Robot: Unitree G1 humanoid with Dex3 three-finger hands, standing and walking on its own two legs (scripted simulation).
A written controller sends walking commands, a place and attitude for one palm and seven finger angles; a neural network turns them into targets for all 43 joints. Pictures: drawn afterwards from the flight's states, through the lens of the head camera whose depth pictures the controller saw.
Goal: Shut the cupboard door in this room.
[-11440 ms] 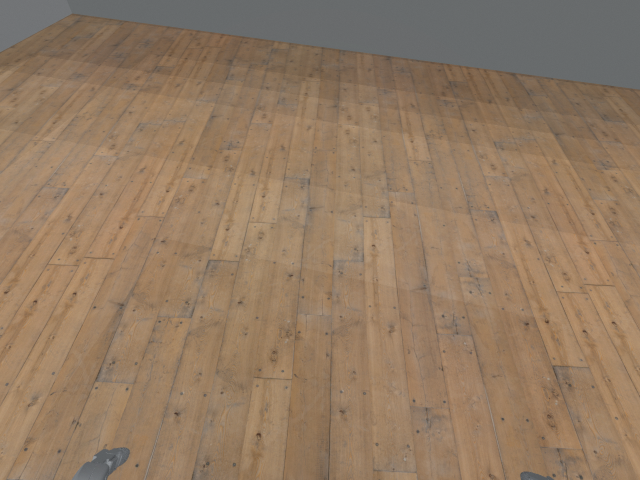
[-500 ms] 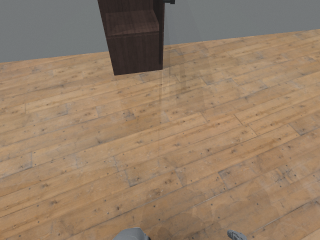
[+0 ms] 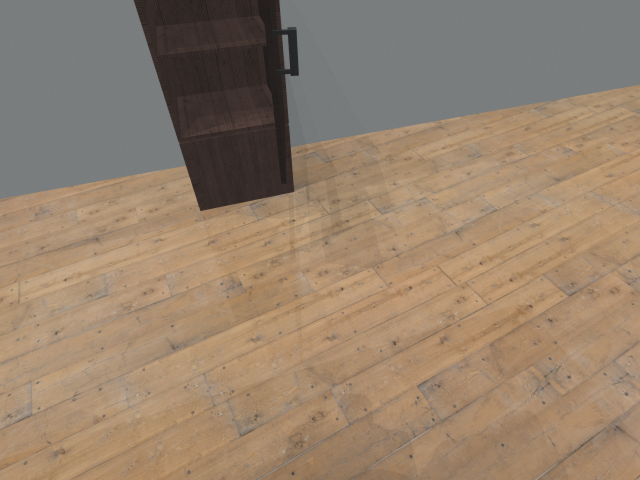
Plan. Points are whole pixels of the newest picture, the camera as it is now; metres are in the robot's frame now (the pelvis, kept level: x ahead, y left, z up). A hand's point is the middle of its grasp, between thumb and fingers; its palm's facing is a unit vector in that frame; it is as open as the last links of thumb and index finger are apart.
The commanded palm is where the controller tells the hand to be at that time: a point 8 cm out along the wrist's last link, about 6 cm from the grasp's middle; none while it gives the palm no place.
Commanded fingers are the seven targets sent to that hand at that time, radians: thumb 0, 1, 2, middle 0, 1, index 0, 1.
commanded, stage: stand and wait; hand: left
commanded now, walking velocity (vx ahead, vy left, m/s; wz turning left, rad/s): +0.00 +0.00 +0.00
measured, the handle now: (285, 52) +1.16 +0.15 +0.06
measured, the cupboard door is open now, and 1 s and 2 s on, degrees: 77 77 77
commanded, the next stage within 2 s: look at it before walking up in 0.22 s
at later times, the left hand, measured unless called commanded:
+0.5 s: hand out of the picture -0.01 +0.15 -0.17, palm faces +0.05 -0.99 -0.15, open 7.4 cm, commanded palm none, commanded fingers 0.00 0.90 0.90 -0.20 -0.30 -0.20 -0.30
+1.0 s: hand out of the picture -0.02 +0.17 -0.17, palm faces +0.03 -0.99 -0.15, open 7.4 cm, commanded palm none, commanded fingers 0.00 0.90 0.90 -0.20 -0.30 -0.20 -0.30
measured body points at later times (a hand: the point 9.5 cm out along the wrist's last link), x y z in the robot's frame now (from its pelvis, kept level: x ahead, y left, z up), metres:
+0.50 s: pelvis +0.01 +0.00 +0.00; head +0.00 +0.00 +0.45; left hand -0.01 +0.20 -0.16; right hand -0.01 -0.18 -0.16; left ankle +0.02 +0.11 -0.74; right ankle +0.03 -0.11 -0.74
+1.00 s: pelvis +0.01 +0.02 +0.00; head +0.01 +0.02 +0.45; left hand -0.02 +0.22 -0.16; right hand -0.02 -0.18 -0.16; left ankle +0.02 +0.11 -0.74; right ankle +0.03 -0.11 -0.74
